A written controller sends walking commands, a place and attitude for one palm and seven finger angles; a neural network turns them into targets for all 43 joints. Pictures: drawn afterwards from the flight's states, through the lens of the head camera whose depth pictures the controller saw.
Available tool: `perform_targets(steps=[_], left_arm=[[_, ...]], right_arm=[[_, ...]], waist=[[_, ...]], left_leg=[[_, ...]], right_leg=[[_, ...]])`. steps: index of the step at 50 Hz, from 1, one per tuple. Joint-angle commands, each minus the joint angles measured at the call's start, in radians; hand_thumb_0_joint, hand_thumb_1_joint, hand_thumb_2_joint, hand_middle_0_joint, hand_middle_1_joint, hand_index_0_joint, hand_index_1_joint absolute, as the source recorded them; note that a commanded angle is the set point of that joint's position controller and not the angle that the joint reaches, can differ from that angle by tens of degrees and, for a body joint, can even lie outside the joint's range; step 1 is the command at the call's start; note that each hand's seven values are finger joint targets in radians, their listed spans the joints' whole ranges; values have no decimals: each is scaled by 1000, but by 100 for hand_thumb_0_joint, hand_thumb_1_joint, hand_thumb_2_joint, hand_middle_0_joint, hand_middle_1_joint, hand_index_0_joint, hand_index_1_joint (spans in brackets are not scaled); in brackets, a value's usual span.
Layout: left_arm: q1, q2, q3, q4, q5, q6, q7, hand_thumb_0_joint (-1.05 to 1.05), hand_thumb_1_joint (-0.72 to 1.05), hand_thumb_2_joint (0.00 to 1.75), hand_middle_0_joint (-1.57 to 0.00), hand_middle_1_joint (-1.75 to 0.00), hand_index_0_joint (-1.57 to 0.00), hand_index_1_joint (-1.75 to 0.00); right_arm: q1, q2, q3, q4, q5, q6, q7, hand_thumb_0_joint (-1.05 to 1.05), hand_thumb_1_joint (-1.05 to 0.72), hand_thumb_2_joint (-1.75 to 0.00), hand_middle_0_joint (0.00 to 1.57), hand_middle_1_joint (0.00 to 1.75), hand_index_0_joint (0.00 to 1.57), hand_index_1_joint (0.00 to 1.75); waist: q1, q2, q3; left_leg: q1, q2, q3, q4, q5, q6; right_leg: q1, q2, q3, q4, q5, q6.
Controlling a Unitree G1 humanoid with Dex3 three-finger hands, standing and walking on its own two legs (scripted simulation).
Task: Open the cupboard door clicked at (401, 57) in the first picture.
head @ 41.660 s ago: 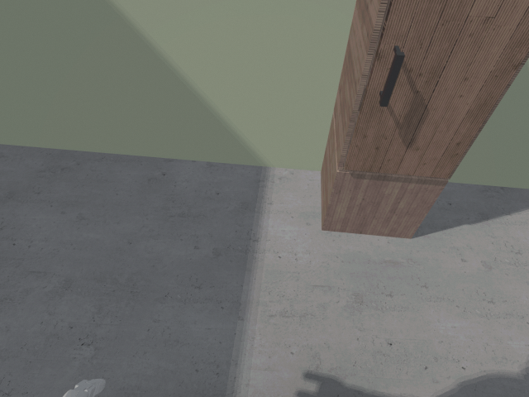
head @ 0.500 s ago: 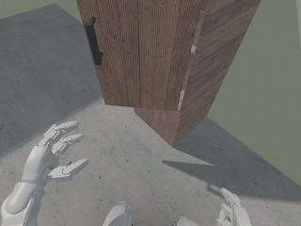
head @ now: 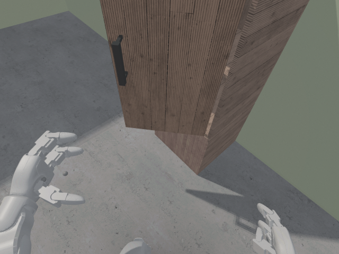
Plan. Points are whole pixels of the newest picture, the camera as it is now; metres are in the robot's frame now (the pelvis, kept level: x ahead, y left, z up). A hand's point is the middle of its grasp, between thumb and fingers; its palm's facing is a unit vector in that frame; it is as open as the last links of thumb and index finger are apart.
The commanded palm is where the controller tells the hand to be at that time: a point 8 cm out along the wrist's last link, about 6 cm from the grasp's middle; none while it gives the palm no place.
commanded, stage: raise the hand with hooked fingers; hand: left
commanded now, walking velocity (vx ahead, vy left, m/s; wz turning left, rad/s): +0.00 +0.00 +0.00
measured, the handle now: (121, 61) +0.64 +0.20 +0.08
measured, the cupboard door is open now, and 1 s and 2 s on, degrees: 41 41 41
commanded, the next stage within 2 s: move the hooked fingers beside the handle in 0.88 s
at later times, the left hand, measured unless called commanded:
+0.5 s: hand (52, 149) +0.29 +0.27 +0.11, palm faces -0.03 -1.00 -0.03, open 14.0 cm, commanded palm +0.26 +0.31 +0.10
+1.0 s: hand (59, 152) +0.29 +0.25 +0.10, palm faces -0.02 -1.00 -0.02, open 14.0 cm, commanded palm +0.27 +0.30 +0.10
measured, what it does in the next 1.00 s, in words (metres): stands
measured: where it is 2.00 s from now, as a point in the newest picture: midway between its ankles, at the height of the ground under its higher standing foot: outside the picture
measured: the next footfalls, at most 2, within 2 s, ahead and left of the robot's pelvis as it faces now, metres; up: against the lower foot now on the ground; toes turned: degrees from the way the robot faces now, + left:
none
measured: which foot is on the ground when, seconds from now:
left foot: down 0.00-1.00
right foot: down 0.00-1.00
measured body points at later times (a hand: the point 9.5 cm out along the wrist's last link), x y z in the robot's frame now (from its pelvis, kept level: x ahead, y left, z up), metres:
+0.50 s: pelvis +0.00 -0.01 +0.01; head +0.04 +0.00 +0.46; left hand +0.29 +0.32 +0.11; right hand +0.15 -0.26 -0.07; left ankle +0.06 +0.10 -0.69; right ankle -0.02 -0.13 -0.69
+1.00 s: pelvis +0.00 -0.02 +0.01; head +0.03 -0.02 +0.46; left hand +0.29 +0.31 +0.11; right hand +0.16 -0.26 -0.07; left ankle +0.06 +0.10 -0.69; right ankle -0.02 -0.13 -0.69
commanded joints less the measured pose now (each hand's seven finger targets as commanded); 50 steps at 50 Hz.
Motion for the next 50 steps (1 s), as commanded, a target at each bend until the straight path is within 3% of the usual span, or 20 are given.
perform_targets(steps=[1, 5, 13, 19, 22, 28, 31, 32, 36, 38, 40, 44, 49, 50], left_arm=[[-193, 213, 95, -166, -23, -35, -24, 0, -50, 30, -30, -120, -30, -120], [-260, 245, 114, -151, -23, -17, -46, 0, -50, 30, -30, -120, -30, -120], [-363, 307, 160, -52, -44, 10, -96, 0, -50, 30, -30, -120, -30, -120], [-409, 365, 202, 0, -53, 17, -124, 0, -50, 30, -30, -120, -30, -120], [-378, 319, 169, 42, -65, 24, -145, 0, -50, 30, -30, -120, -30, -120], [-383, 367, 210, 9, -58, 2, -129, 0, -50, 30, -30, -120, -30, -120], [-378, 361, 213, -7, -55, -16, -116, 0, -50, 30, -30, -120, -30, -120], [-389, 374, 223, -10, -60, -18, -114, 0, -50, 30, -30, -120, -30, -120], [-399, 348, 198, -8, -52, -26, -115, 0, -50, 30, -30, -120, -30, -120], [-401, 343, 192, 10, -60, -22, -121, 0, -50, 30, -30, -120, -30, -120], [-399, 341, 186, 19, -54, -17, -123, 0, -50, 30, -30, -120, -30, -120], [-393, 349, 199, 29, -61, -13, -126, 0, -50, 30, -30, -120, -30, -120], [-418, 348, 194, 30, -62, -19, -132, 0, -50, 30, -30, -120, -30, -120], [-446, 346, 186, 41, -58, -19, -131, 0, -50, 30, -30, -120, -30, -120]], right_arm=[[-17, -152, -56, -131, 11, -42, -17, 0, -90, -90, 20, 30, 20, 30], [-17, -153, -49, -133, 11, -35, -22, 0, -90, -90, 20, 30, 20, 30], [-21, -160, -42, -126, 15, -25, -33, 0, -90, -90, 20, 30, 20, 30], [-8, -165, -44, -117, 17, -24, -35, 0, -90, -90, 20, 30, 20, 30], [-3, -166, -47, -123, 19, -25, -31, 0, -90, -90, 20, 30, 20, 30], [7, -169, -55, -130, 15, -26, -20, 0, -90, -90, 20, 30, 20, 30], [7, -164, -57, -128, 16, -26, -20, 0, -90, -90, 20, 30, 20, 30], [9, -167, -55, -129, 12, -25, -21, 0, -90, -90, 20, 30, 20, 30], [6, -161, -55, -122, 17, -24, -24, 0, -90, -90, 20, 30, 20, 30], [5, -164, -55, -122, 18, -22, -26, 0, -90, -90, 20, 30, 20, 30], [1, -162, -53, -122, 20, -22, -28, 0, -90, -90, 20, 30, 20, 30], [1, -162, -52, -124, 18, -21, -27, 0, -90, -90, 20, 30, 20, 30], [-6, -161, -50, -122, 19, -20, -28, 0, -90, -90, 20, 30, 20, 30], [-4, -162, -49, -118, 19, -18, -30, 0, -90, -90, 20, 30, 20, 30]], waist=[[-10, 82, -191], [-4, 109, -215], [-4, 75, -191], [1, 76, -213], [3, 47, -189], [11, 69, -213], [9, 92, -219], [11, 65, -219], [0, 103, -212], [-6, 54, -194], [-2, 89, -194], [-1, 45, -212], [0, 62, -210], [-10, 66, -199]], left_leg=[[315, -32, -67, -183, 123, -3], [355, -34, -66, -196, 153, -4], [359, -41, -56, -217, 147, 0], [371, -47, -45, -224, 162, 5], [355, -50, -40, -221, 172, 8], [359, -50, -32, -217, 193, 9], [366, -51, -27, -218, 188, 8], [356, -50, -26, -212, 190, 11], [367, -50, -23, -215, 181, 9], [351, -49, -23, -212, 165, 12], [351, -50, -24, -215, 157, 10], [346, -51, -21, -206, 171, 13], [344, -51, -23, -205, 166, 10], [343, -51, -23, -202, 161, 11]], right_leg=[[-50, 69, 4, -139, 181, -31], [-26, 70, 5, -151, 205, -36], [10, 71, 15, -193, 213, -36], [43, 67, 28, -218, 231, -34], [49, 68, 33, -223, 243, -36], [55, 65, 40, -214, 267, -33], [53, 62, 42, -213, 262, -30], [64, 66, 49, -215, 265, -30], [47, 61, 48, -217, 263, -27], [41, 64, 55, -224, 252, -23], [38, 61, 54, -222, 242, -25], [56, 59, 62, -224, 263, -21], [51, 58, 63, -220, 255, -23], [37, 58, 63, -221, 252, -22]])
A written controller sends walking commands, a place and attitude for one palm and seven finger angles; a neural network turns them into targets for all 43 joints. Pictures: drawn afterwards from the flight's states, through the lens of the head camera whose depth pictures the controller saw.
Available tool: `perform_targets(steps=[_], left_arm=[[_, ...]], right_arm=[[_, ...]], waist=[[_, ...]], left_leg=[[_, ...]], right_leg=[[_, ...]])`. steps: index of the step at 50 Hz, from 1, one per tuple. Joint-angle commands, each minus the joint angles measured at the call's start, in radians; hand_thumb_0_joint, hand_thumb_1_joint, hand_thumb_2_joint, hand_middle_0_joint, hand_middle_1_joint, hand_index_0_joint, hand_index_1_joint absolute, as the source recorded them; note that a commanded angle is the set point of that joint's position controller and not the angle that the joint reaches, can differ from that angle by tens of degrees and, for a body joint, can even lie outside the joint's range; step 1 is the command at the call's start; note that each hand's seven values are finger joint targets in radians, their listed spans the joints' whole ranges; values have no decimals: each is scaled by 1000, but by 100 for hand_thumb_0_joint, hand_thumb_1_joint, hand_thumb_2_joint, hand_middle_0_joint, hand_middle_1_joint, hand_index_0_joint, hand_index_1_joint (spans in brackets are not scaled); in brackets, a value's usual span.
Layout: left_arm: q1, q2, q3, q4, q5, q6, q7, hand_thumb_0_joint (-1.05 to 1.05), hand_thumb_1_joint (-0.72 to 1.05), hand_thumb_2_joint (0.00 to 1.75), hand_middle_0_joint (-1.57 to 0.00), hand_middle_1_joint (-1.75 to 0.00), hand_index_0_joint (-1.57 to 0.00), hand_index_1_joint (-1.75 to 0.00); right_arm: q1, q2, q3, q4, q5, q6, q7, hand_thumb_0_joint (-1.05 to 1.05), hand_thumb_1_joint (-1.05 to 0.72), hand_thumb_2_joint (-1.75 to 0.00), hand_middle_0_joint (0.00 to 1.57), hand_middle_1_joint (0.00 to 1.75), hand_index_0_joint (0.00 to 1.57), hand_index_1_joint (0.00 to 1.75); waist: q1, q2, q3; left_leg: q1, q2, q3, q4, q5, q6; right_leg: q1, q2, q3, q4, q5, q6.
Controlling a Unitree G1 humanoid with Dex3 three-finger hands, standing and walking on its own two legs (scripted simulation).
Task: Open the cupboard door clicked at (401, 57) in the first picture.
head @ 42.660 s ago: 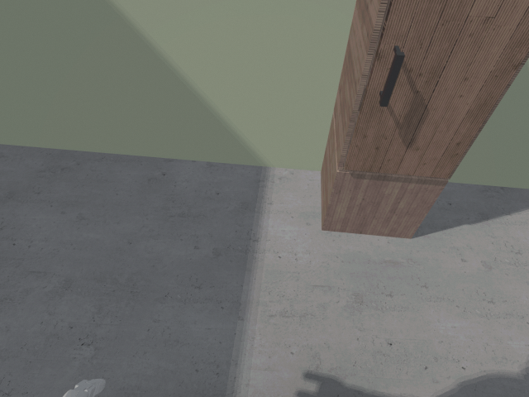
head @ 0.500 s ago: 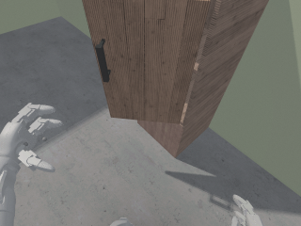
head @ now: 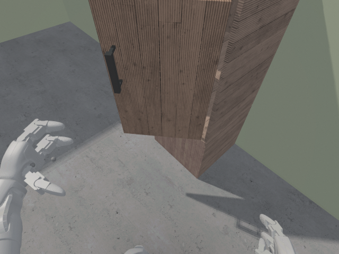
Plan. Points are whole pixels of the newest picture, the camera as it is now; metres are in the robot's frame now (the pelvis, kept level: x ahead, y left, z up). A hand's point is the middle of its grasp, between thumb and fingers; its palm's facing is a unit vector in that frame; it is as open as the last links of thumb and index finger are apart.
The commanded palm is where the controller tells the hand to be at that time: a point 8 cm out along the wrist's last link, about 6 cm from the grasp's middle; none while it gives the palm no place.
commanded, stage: move the hooked fingers beside the handle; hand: left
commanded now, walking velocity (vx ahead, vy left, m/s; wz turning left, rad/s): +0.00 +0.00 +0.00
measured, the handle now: (115, 70) +0.64 +0.22 +0.07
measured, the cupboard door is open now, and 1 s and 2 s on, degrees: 41 41 41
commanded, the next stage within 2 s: none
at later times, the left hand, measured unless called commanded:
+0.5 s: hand (69, 123) +0.39 +0.28 +0.08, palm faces -0.04 -1.00 +0.01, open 14.0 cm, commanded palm +0.37 +0.33 +0.08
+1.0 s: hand (79, 100) +0.47 +0.28 +0.08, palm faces -0.04 -1.00 +0.02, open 14.0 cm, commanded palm +0.46 +0.33 +0.08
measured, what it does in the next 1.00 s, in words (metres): stands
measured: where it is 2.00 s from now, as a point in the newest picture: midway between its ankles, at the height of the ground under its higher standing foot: outside the picture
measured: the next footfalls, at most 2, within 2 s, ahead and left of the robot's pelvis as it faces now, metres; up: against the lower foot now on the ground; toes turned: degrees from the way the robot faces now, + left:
none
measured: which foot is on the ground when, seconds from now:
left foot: down 0.00-1.00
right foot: down 0.00-1.00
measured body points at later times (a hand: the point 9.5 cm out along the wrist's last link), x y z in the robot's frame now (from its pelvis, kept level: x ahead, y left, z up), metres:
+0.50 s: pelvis +0.00 +0.01 -0.01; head +0.07 +0.02 +0.43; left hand +0.39 +0.33 +0.08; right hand +0.09 -0.26 -0.11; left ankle +0.06 +0.12 -0.71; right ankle -0.02 -0.11 -0.71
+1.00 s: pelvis +0.00 +0.02 -0.02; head +0.11 +0.04 +0.42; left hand +0.47 +0.34 +0.08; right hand +0.03 -0.26 -0.12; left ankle +0.06 +0.12 -0.71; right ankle -0.02 -0.11 -0.71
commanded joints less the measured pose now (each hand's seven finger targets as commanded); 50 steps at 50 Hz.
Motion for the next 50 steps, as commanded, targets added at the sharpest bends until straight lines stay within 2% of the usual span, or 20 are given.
perform_targets(steps=[1, 3, 6, 10, 13, 14, 22, 25, 28, 30, 32, 33, 35, 37, 39, 43, 44, 46, 48, 50], left_arm=[[-303, 274, 75, -170, -19, -68, 2, 0, -50, 30, -30, -120, -30, -120], [-413, 316, 92, -120, -14, -72, 1, 0, -50, 30, -30, -120, -30, -120], [-491, 296, 47, -78, 9, -85, -4, 0, -50, 30, -30, -120, -30, -120], [-606, 328, 39, 35, 33, -85, -6, 0, -50, 30, -30, -120, -30, -120], [-645, 385, 81, 113, 41, -82, -4, 0, -50, 30, -30, -120, -30, -120], [-635, 388, 81, 142, 49, -80, -4, 0, -50, 30, -30, -120, -30, -120], [-742, 441, 108, 257, 68, -109, -2, 0, -50, 30, -30, -120, -30, -120], [-818, 444, 88, 278, 90, -122, -5, 0, -50, 30, -30, -120, -30, -120], [-867, 496, 124, 300, 94, -139, -6, 0, -50, 30, -30, -120, -30, -120], [-897, 460, 89, 325, 104, -145, -7, 0, -50, 30, -30, -120, -30, -120], [-960, 449, 71, 336, 104, -152, -8, 0, -50, 30, -30, -120, -30, -120], [-968, 489, 99, 355, 111, -151, -4, 0, -50, 30, -30, -120, -30, -120], [-983, 481, 81, 403, 127, -145, -1, 0, -50, 30, -30, -120, -30, -120], [-1028, 525, 111, 433, 131, -149, 7, 0, -50, 30, -30, -120, -30, -120], [-1049, 501, 82, 408, 147, -158, 12, 0, -50, 30, -30, -120, -30, -120], [-1049, 544, 121, 471, 153, -156, 27, 0, -50, 30, -30, -120, -30, -120], [-1059, 513, 90, 503, 156, -145, 24, 0, -50, 30, -30, -120, -30, -120], [-1113, 579, 117, 530, 178, -141, 32, 0, -50, 30, -30, -120, -30, -120], [-1152, 587, 115, 509, 188, -153, 36, 0, -50, 30, -30, -120, -30, -120], [-1182, 597, 114, 537, 197, -158, 40, 0, -50, 30, -30, -120, -30, -120]], right_arm=[[-34, -149, -61, -126, 7, -52, -19, 0, -90, -90, 20, 30, 20, 30], [-26, -157, -61, -107, 6, -46, -28, 0, -90, -90, 20, 30, 20, 30], [-18, -155, -61, -98, 7, -45, -33, 0, -90, -90, 20, 30, 20, 30], [-2, -162, -58, -77, 6, -29, -36, 0, -90, -90, 20, 30, 20, 30], [19, -171, -61, -74, 1, -14, -30, 0, -90, -90, 20, 30, 20, 30], [24, -171, -61, -75, 2, -7, -27, 0, -90, -90, 20, 30, 20, 30], [84, -185, -72, -77, -4, 40, -7, 0, -90, -90, 20, 30, 20, 30], [106, -188, -77, -67, -5, 58, -2, 0, -90, -90, 20, 30, 20, 30], [129, -196, -82, -57, -8, 75, -1, 0, -90, -90, 20, 30, 20, 30], [140, -193, -82, -49, -9, 85, 2, 0, -90, -90, 20, 30, 20, 30], [152, -194, -83, -40, -11, 94, 0, 0, -90, -90, 20, 30, 20, 30], [162, -202, -87, -32, -13, 100, 1, 0, -90, -90, 20, 30, 20, 30], [166, -201, -83, -27, -14, 111, 3, 0, -90, -90, 20, 30, 20, 30], [181, -206, -82, -22, -17, 122, 1, 0, -90, -90, 20, 30, 20, 30], [185, -200, -83, -28, -20, 128, 7, 0, -90, -90, 20, 30, 20, 30], [203, -208, -84, -26, -22, 154, 14, 0, -90, -90, 20, 30, 20, 30], [202, -205, -81, -26, -20, 159, 16, 0, -90, -90, 20, 30, 20, 30], [214, -214, -81, -21, -22, 172, 12, 0, -90, -90, 20, 30, 20, 30], [222, -212, -80, -22, -26, 179, 12, 0, -90, -90, 20, 30, 20, 30], [231, -214, -79, -15, -27, 188, 14, 0, -90, -90, 20, 30, 20, 30]], waist=[[-22, 43, -192], [-35, 31, -180], [-39, 78, -226], [-49, 63, -234], [-38, 36, -284], [-32, 63, -285], [-40, 48, -329], [-59, 92, -349], [-65, 76, -383], [-76, 111, -383], [-93, 97, -382], [-88, 96, -403], [-98, 118, -380], [-96, 94, -380], [-95, 170, -435], [-103, 97, -430], [-114, 102, -405], [-120, 90, -394], [-122, 144, -443], [-138, 122, -428]], left_leg=[[233, -58, -32, -91, 94, 33], [210, -58, -33, -77, 72, 33], [243, -58, -38, -77, 66, 34], [216, -55, -44, -64, 59, 34], [199, -54, -43, -48, 95, 35], [196, -54, -40, -47, 104, 34], [171, -49, -37, -15, 157, 38], [189, -46, -40, -9, 159, 37], [187, -41, -45, 7, 185, 39], [223, -37, -55, 6, 186, 35], [229, -35, -61, 14, 193, 38], [234, -31, -65, 15, 195, 36], [225, -30, -66, 17, 179, 34], [204, -30, -70, 25, 190, 36], [263, -26, -77, 29, 234, 28], [233, -20, -76, 42, 246, 32], [210, -23, -67, 42, 221, 34], [170, -22, -69, 50, 204, 37], [213, -20, -71, 63, 245, 33], [207, -15, -78, 71, 234, 33]], right_leg=[[-66, 44, 52, -133, 195, 0], [-80, 41, 70, -138, 166, 1], [-99, 40, 64, -127, 152, -5], [-114, 39, 65, -116, 142, -7], [-86, 40, 67, -98, 181, -8], [-90, 39, 65, -92, 194, -10], [-109, 54, 56, -50, 255, -13], [-153, 54, 50, -40, 246, -11], [-155, 60, 52, -28, 271, -11], [-204, 62, 39, -24, 244, -14], [-228, 67, 37, -20, 240, -16], [-228, 65, 38, -21, 239, -13], [-259, 63, 36, -19, 217, -13], [-255, 68, 34, -10, 222, -17], [-275, 65, 33, 0, 238, -17], [-275, 72, 31, 3, 254, -11], [-284, 71, 33, -1, 244, -8], [-279, 70, 37, 5, 239, -8], [-300, 72, 37, 16, 255, -9], [-323, 75, 36, 15, 239, -7]])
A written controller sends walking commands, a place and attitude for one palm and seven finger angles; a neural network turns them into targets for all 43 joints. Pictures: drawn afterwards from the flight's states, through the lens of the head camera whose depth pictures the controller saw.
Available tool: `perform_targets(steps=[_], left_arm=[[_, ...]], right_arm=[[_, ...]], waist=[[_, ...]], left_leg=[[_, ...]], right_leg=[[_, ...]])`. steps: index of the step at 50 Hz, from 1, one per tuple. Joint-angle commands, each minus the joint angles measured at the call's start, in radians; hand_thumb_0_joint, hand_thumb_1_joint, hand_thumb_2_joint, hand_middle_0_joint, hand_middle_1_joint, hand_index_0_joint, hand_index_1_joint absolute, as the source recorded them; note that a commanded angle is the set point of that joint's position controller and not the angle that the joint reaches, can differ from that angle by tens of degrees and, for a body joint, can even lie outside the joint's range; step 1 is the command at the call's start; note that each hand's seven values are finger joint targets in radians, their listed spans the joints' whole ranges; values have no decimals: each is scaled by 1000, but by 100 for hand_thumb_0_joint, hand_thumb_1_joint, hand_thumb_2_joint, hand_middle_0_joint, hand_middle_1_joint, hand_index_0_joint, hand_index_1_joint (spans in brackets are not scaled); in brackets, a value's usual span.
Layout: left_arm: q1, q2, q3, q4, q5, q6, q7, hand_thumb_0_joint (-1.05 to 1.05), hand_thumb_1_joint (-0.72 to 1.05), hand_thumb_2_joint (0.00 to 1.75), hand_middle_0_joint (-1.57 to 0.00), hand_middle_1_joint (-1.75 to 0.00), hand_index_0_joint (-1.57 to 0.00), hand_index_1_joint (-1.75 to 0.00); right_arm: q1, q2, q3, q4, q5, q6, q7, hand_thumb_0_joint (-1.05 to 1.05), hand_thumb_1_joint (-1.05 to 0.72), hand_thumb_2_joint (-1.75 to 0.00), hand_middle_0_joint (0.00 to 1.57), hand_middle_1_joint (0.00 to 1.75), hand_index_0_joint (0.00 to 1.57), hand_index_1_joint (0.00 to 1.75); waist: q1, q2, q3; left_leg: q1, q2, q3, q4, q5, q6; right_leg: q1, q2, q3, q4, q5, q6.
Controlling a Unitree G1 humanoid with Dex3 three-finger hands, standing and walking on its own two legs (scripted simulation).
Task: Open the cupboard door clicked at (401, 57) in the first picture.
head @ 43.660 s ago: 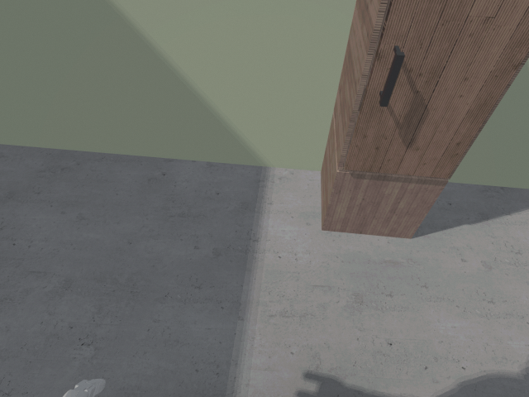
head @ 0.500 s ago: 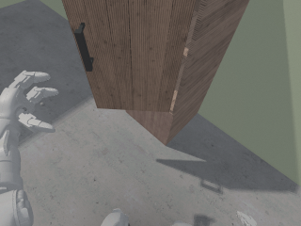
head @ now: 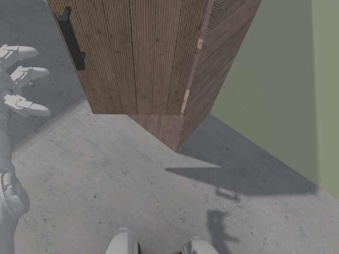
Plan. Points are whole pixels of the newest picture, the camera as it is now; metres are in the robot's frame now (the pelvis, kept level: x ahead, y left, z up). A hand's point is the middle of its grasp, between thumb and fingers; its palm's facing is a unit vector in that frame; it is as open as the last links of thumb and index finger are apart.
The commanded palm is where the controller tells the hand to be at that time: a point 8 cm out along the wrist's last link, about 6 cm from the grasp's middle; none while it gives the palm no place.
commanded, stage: move the hooked fingers beside the handle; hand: left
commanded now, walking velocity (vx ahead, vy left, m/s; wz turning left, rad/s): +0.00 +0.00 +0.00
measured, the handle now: (74, 40) +0.62 +0.23 +0.09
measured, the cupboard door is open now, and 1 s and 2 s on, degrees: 41 41 41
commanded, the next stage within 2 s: slide the fingers in behind the handle in 1.38 s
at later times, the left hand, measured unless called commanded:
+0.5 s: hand (41, 55) +0.54 +0.28 +0.11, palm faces +0.01 -1.00 +0.01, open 14.0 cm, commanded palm +0.55 +0.32 +0.10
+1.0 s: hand (40, 50) +0.58 +0.30 +0.09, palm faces +0.00 -1.00 +0.02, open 14.0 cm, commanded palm +0.57 +0.31 +0.09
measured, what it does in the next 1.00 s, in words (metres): stands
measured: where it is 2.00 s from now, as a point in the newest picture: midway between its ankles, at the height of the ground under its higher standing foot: outside the picture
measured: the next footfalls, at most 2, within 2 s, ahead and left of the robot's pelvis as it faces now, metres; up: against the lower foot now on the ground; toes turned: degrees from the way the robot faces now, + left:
none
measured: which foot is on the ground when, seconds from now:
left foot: down 0.00-1.00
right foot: down 0.00-1.00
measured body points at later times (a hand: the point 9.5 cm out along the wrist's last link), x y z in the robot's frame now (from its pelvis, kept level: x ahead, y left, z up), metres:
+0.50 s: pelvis +0.00 +0.00 -0.02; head +0.16 +0.04 +0.40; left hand +0.53 +0.34 +0.11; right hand -0.04 -0.27 -0.10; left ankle +0.05 +0.10 -0.68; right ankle -0.02 -0.14 -0.68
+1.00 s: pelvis +0.02 +0.02 -0.02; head +0.20 +0.07 +0.39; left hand +0.57 +0.36 +0.09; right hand -0.04 -0.23 -0.10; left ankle +0.05 +0.10 -0.68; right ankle -0.02 -0.14 -0.68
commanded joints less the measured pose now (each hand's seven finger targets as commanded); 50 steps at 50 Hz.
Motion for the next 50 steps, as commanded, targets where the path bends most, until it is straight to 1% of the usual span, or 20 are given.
perform_targets(steps=[1, 3, 7, 10, 13, 15, 16, 22, 25, 28, 30, 31, 33, 37, 38, 40, 43, 45, 46, 50], left_arm=[[-466, 336, 24, -182, -4, -81, 5, 0, -50, 30, -30, -120, -30, -120], [-503, 354, 34, -173, -5, -87, 5, 0, -50, 30, -30, -120, -30, -120], [-575, 341, -9, -110, 13, -64, 8, 0, -50, 30, -30, -120, -30, -120], [-648, 385, -9, -83, 37, -49, 24, 0, -50, 30, -30, -120, -30, -120], [-680, 455, 30, -80, 50, -52, 31, 0, -50, 30, -30, -120, -30, -120], [-708, 460, 14, -56, 66, -43, 33, 0, -50, 30, -30, -120, -30, -120], [-694, 504, 47, -43, 74, -38, 36, 0, -50, 30, -30, -120, -30, -120], [-730, 589, 68, -8, 103, -17, 30, 0, -50, 30, -30, -120, -30, -120], [-782, 578, 30, 10, 117, -3, 23, 0, -50, 30, -30, -120, -30, -120], [-829, 640, 56, 10, 123, 1, 18, 0, -50, 30, -30, -120, -30, -120], [-823, 601, 23, 45, 130, 15, 9, 0, -50, 30, -30, -120, -30, -120], [-804, 619, 36, 49, 134, 19, 8, 0, -50, 30, -30, -120, -30, -120], [-783, 638, 58, 40, 134, 21, 2, 0, -50, 30, -30, -120, -30, -120], [-797, 602, 45, 2, 135, 31, 3, 0, -50, 30, -30, -120, -30, -120], [-799, 632, 67, -3, 133, 31, 5, 0, -50, 30, -30, -120, -30, -120], [-826, 622, 62, -45, 132, 28, 9, 0, -50, 30, -30, -120, -30, -120], [-830, 618, 83, -153, 133, 8, 23, 0, -50, 30, -30, -120, -30, -120], [-777, 546, 60, -104, 120, 28, 25, 0, -50, 30, -30, -120, -30, -120], [-786, 550, 60, -103, 119, 34, 28, 0, -50, 30, -30, -120, -30, -120], [-767, 475, 8, -94, 128, 51, 49, 0, -50, 30, -30, -120, -30, -120]], right_arm=[[136, -202, -77, -54, 1, -6, -17, 0, -90, -90, 20, 30, 20, 30], [146, -205, -76, -44, 0, -1, -19, 0, -90, -90, 20, 30, 20, 30], [162, -205, -67, -37, -2, 10, -24, 0, -90, -90, 20, 30, 20, 30], [177, -212, -61, -27, -1, 16, -30, 0, -90, -90, 20, 30, 20, 30], [196, -214, -56, -29, -4, 19, -31, 0, -90, -90, 20, 30, 20, 30], [206, -211, -48, -23, -7, 24, -30, 0, -90, -90, 20, 30, 20, 30], [214, -216, -48, -28, -8, 28, -31, 0, -90, -90, 20, 30, 20, 30], [241, -217, -31, -39, -12, 46, -34, 0, -90, -90, 20, 30, 20, 30], [253, -219, -27, -29, -14, 52, -35, 0, -90, -90, 20, 30, 20, 30], [272, -228, -19, -22, -20, 55, -39, 0, -90, -90, 20, 30, 20, 30], [281, -221, -15, -19, -20, 56, -36, 0, -90, -90, 20, 30, 20, 30], [289, -225, -15, -21, -22, 59, -36, 0, -90, -90, 20, 30, 20, 30], [296, -224, -15, -26, -24, 63, -32, 0, -90, -90, 20, 30, 20, 30], [310, -220, -23, -27, -30, 70, -22, 0, -90, -90, 20, 30, 20, 30], [312, -225, -23, -25, -29, 72, -20, 0, -90, -90, 20, 30, 20, 30], [317, -225, -28, -21, -34, 74, -15, 0, -90, -90, 20, 30, 20, 30], [329, -223, -42, -15, -41, 78, 0, 0, -90, -90, 20, 30, 20, 30], [326, -216, -47, -13, -39, 83, 9, 0, -90, -90, 20, 30, 20, 30], [327, -218, -46, -8, -40, 86, 7, 0, -90, -90, 20, 30, 20, 30], [317, -213, -47, -15, -39, 88, 15, 0, -90, -90, 20, 30, 20, 30]], waist=[[-12, 164, -407], [-21, 176, -430], [-49, 185, -395], [-70, 190, -397], [-68, 210, -480], [-78, 231, -457], [-72, 215, -466], [-89, 230, -494], [-118, 259, -468], [-127, 280, -498], [-135, 296, -481], [-131, 268, -488], [-119, 287, -527], [-126, 317, -532], [-123, 302, -531], [-128, 328, -552], [-103, 431, -646], [-112, 375, -600], [-114, 363, -572], [-117, 368, -526]], left_leg=[[481, -37, -92, -76, 279, 6], [492, -33, -94, -63, 297, 7], [462, -32, -103, -57, 261, 10], [435, -26, -107, -46, 227, 12], [445, -24, -104, -22, 276, 13], [429, -21, -105, -11, 287, 12], [420, -20, -105, -7, 292, 13], [367, -19, -94, 26, 326, 21], [369, -9, -99, 39, 328, 21], [374, -3, -107, 56, 356, 22], [371, -4, -108, 60, 356, 20], [369, -3, -114, 60, 363, 20], [394, -4, -118, 64, 407, 17], [441, -1, -131, 63, 446, 13], [435, 2, -132, 63, 435, 12], [464, 3, -138, 63, 450, 10], [617, 11, -168, 59, 592, -13], [608, 11, -168, 55, 597, -12], [586, 10, -163, 50, 580, -9], [593, 7, -168, 30, 543, -13]], right_leg=[[-70, 61, 12, -94, 248, -31], [-82, 63, 14, -90, 260, -31], [-130, 64, 12, -90, 218, -32], [-153, 59, 16, -90, 193, -26], [-132, 63, 20, -77, 227, -25], [-147, 65, 18, -74, 233, -24], [-135, 66, 17, -72, 236, -24], [-119, 75, 19, -56, 279, -20], [-167, 76, 15, -59, 271, -15], [-183, 76, 9, -46, 278, -14], [-204, 78, 4, -46, 272, -16], [-200, 81, -3, -41, 273, -17], [-201, 84, -8, -31, 294, -20], [-244, 88, -18, -28, 295, -24], [-237, 89, -20, -31, 290, -21], [-246, 89, -21, -31, 295, -22], [-279, 92, -30, -27, 311, -30], [-284, 98, -37, -38, 317, -28], [-271, 96, -36, -44, 319, -26], [-295, 97, -42, -57, 286, -30]])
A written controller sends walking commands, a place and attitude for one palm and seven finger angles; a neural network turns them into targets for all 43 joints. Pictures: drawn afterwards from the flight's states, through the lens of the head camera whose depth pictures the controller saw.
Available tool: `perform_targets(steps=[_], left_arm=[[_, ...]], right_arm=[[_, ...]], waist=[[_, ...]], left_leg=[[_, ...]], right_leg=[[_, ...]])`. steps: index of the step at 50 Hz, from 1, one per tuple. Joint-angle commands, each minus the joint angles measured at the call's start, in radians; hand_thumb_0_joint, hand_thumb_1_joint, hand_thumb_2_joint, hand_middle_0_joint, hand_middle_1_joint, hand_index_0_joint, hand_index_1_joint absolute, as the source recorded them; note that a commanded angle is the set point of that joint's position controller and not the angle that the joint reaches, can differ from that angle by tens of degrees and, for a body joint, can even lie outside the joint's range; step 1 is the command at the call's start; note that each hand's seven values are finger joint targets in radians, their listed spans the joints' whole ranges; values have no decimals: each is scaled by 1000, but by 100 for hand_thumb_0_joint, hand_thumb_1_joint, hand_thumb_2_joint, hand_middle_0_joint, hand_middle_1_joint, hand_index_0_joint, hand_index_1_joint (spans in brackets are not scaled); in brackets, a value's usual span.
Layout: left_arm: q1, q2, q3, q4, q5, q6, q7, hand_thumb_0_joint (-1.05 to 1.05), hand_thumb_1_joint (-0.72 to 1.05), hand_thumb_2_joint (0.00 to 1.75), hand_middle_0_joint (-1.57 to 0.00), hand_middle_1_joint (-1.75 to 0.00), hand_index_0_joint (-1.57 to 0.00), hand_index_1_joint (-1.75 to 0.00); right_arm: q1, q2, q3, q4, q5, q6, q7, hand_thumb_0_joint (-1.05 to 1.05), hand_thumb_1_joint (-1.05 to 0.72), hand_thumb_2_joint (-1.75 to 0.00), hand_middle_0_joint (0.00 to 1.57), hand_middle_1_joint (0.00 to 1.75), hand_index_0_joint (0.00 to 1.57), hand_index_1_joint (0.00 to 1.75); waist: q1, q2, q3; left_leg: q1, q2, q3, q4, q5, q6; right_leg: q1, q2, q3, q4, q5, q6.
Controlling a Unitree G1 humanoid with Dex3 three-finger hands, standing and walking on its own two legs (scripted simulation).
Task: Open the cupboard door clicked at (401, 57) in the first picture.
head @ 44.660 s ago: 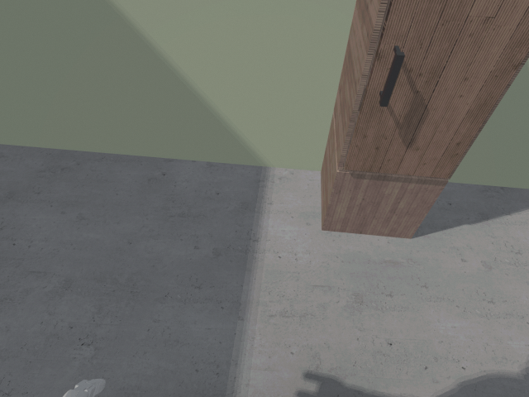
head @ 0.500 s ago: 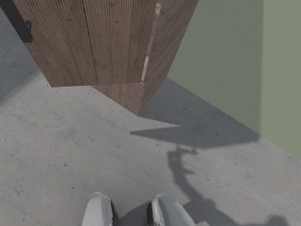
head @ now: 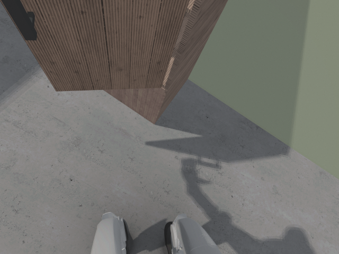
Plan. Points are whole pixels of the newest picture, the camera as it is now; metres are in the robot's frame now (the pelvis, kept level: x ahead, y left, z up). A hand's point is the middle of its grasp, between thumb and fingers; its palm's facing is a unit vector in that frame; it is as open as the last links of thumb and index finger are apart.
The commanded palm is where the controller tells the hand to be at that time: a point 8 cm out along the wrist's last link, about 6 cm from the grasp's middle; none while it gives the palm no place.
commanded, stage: move the hooked fingers beside the handle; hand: left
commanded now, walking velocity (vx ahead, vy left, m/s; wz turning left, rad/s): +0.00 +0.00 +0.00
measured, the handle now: out of the picture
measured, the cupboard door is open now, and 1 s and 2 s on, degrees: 41 41 41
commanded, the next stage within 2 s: slide the fingers in behind the handle in 0.38 s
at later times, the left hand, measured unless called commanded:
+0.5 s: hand out of the picture +0.53 +0.29 +0.12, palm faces +0.06 -1.00 +0.01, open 14.0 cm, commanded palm +0.53 +0.31 +0.11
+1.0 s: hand out of the picture +0.54 +0.25 +0.11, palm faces +0.06 -1.00 +0.01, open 14.0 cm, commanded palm +0.53 +0.28 +0.11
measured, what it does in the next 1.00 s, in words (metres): stands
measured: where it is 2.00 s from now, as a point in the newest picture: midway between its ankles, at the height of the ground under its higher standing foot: (148, 251)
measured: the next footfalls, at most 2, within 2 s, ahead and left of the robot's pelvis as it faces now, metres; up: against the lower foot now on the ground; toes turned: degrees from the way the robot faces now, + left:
none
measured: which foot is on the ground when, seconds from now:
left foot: down 0.00-1.00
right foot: down 0.00-1.00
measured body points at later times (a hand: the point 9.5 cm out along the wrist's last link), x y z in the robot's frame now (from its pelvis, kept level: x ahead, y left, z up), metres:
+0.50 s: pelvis -0.01 -0.01 +0.00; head +0.16 +0.04 +0.42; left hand +0.52 +0.34 +0.12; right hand -0.02 -0.28 -0.09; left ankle +0.03 +0.08 -0.67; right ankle -0.02 -0.16 -0.67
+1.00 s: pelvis -0.01 -0.02 +0.00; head +0.16 +0.02 +0.42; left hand +0.54 +0.30 +0.12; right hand -0.05 -0.28 -0.09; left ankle +0.03 +0.08 -0.67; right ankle -0.02 -0.16 -0.67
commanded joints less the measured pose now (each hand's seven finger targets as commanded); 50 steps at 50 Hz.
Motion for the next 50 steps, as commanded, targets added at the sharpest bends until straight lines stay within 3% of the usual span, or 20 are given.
perform_targets(steps=[1, 3, 6, 7, 8, 11, 13, 15, 23, 25, 26, 28, 31, 33, 36, 37, 38, 47, 48, 50], left_arm=[[-401, 238, -9, -224, -24, -57, 22, 0, -50, 30, -30, -120, -30, -120], [-410, 234, -4, -268, -32, -75, 29, 0, -50, 30, -30, -120, -30, -120], [-369, 217, -6, -223, -38, -80, 37, 0, -50, 30, -30, -120, -30, -120], [-384, 190, -22, -233, -43, -86, 37, 0, -50, 30, -30, -120, -30, -120], [-362, 217, 1, -214, -42, -86, 40, 0, -50, 30, -30, -120, -30, -120], [-336, 207, -9, -185, -42, -87, 41, 0, -50, 30, -30, -120, -30, -120], [-378, 234, 0, -213, -39, -104, 44, 0, -50, 30, -30, -120, -30, -120], [-376, 203, -20, -210, -45, -111, 42, 0, -50, 30, -30, -120, -30, -120], [-404, 246, -16, -153, -40, -118, 32, 0, -50, 30, -30, -120, -30, -120], [-412, 215, -39, -155, -45, -115, 28, 0, -50, 30, -30, -120, -30, -120], [-405, 231, -29, -160, -43, -115, 28, 0, -50, 30, -30, -120, -30, -120], [-431, 220, -36, -184, -47, -120, 30, 0, -50, 30, -30, -120, -30, -120], [-434, 195, -47, -181, -50, -110, 40, 0, -50, 30, -30, -120, -30, -120], [-433, 221, -26, -176, -46, -109, 47, 0, -50, 30, -30, -120, -30, -120], [-442, 222, -34, -158, -37, -99, 61, 0, -50, 30, -30, -120, -30, -120], [-445, 246, -11, -179, -34, -110, 69, 0, -50, 30, -30, -120, -30, -120], [-434, 236, -20, -186, -29, -111, 73, 0, -50, 30, -30, -120, -30, -120], [-419, 201, -19, -175, -36, -104, 95, 0, -50, 30, -30, -120, -30, -120], [-426, 220, -14, -174, -29, -105, 99, 0, -50, 30, -30, -120, -30, -120], [-443, 190, -37, -189, -25, -109, 106, 0, -50, 30, -30, -120, -30, -120]], right_arm=[[237, -242, -93, -5, -1, -2, -13, 0, -90, -90, 20, 30, 20, 30], [235, -241, -98, -6, -3, -2, -11, 0, -90, -90, 20, 30, 20, 30], [225, -241, -97, -11, 0, 0, -9, 0, -90, -90, 20, 30, 20, 30], [221, -237, -96, -12, -1, -3, -8, 0, -90, -90, 20, 30, 20, 30], [218, -240, -96, -12, 1, -1, -8, 0, -90, -90, 20, 30, 20, 30], [206, -240, -93, -22, 5, 1, -8, 0, -90, -90, 20, 30, 20, 30], [203, -242, -93, -19, 5, 1, -13, 0, -90, -90, 20, 30, 20, 30], [198, -239, -94, -18, 7, -1, -13, 0, -90, -90, 20, 30, 20, 30], [187, -241, -81, -13, 15, -7, -27, 0, -90, -90, 20, 30, 20, 30], [185, -238, -81, -14, 15, -12, -26, 0, -90, -90, 20, 30, 20, 30], [188, -240, -82, -11, 15, -12, -29, 0, -90, -90, 20, 30, 20, 30], [190, -239, -83, -8, 14, -15, -29, 0, -90, -90, 20, 30, 20, 30], [197, -237, -85, -2, 13, -20, -27, 0, -90, -90, 20, 30, 20, 30], [198, -238, -83, 0, 12, -22, -27, 0, -90, -90, 20, 30, 20, 30], [199, -235, -79, 0, 13, -27, -25, 0, -90, -90, 20, 30, 20, 30], [205, -235, -79, 1, 10, -28, -26, 0, -90, -90, 20, 30, 20, 30], [202, -234, -82, -3, 11, -28, -24, 0, -90, -90, 20, 30, 20, 30], [214, -230, -87, 5, 9, -32, -16, 0, -90, -90, 20, 30, 20, 30], [215, -232, -87, 7, 9, -30, -18, 0, -90, -90, 20, 30, 20, 30], [217, -228, -90, 11, 7, -32, -14, 0, -90, -90, 20, 30, 20, 30]], waist=[[4, 330, -546], [11, 367, -588], [11, 307, -537], [9, 331, -529], [15, 316, -531], [14, 263, -499], [11, 292, -517], [5, 281, -509], [-4, 259, -500], [-3, 276, -500], [-4, 256, -504], [-5, 288, -534], [-8, 272, -526], [-2, 279, -537], [-7, 249, -501], [1, 257, -524], [5, 278, -545], [-2, 236, -520], [-2, 238, -525], [-5, 265, -519]], left_leg=[[833, -16, -134, -82, 589, -33], [878, -16, -135, -82, 641, -39], [833, -20, -130, -92, 590, -36], [839, -22, -128, -91, 601, -34], [830, -23, -121, -89, 586, -33], [770, -31, -109, -97, 520, -25], [785, -29, -109, -93, 530, -26], [784, -29, -109, -93, 516, -26], [708, -32, -97, -77, 437, -14], [698, -36, -92, -76, 412, -13], [694, -32, -95, -76, 408, -13], [720, -31, -98, -73, 419, -15], [709, -32, -97, -74, 407, -12], [704, -32, -95, -71, 412, -12], [637, -37, -82, -68, 366, -5], [655, -36, -87, -70, 388, -5], [671, -36, -84, -69, 392, -8], [647, -39, -76, -72, 398, -3], [642, -38, -76, -72, 399, -5], [658, -37, -78, -76, 393, -8]], right_leg=[[-79, 68, -22, -80, 300, -50], [-74, 67, -18, -81, 317, -52], [-53, 68, -19, -87, 307, -52], [-62, 68, -17, -86, 311, -54], [-50, 67, -16, -89, 315, -53], [-19, 67, -12, -92, 309, -51], [-23, 63, -7, -86, 314, -51], [-29, 64, -7, -88, 308, -51], [-18, 58, 6, -78, 284, -47], [-20, 59, 9, -82, 270, -47], [-16, 59, 6, -79, 267, -47], [-28, 58, 7, -74, 269, -47], [-26, 58, 8, -79, 264, -46], [-18, 57, 9, -75, 270, -46], [7, 58, 16, -81, 259, -42], [17, 58, 14, -74, 269, -46], [11, 58, 17, -75, 269, -45], [30, 62, 17, -80, 294, -43], [35, 60, 19, -79, 298, -41], [20, 59, 17, -82, 284, -42]])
